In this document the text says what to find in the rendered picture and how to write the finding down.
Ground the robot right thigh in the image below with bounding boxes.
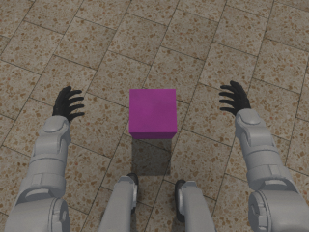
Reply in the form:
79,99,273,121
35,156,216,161
178,186,217,232

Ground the left robot hand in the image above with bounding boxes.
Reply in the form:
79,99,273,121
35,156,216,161
52,86,85,123

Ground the right robot hand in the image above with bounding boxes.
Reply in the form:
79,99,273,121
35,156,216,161
218,80,251,117

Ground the right robot forearm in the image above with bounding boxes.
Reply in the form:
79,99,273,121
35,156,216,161
235,108,309,211

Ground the left robot forearm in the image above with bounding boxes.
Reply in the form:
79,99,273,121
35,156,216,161
4,115,71,232

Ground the robot left upper arm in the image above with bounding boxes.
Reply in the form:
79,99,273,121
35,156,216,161
6,197,70,232

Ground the robot left thigh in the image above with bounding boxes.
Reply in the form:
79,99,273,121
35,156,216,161
98,181,138,232

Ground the robot thigh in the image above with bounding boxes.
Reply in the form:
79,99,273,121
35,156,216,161
98,181,138,232
178,186,217,232

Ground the carton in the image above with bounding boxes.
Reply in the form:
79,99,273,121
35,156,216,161
128,89,178,139

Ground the robot right upper arm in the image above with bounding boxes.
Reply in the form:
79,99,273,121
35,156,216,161
248,189,309,232

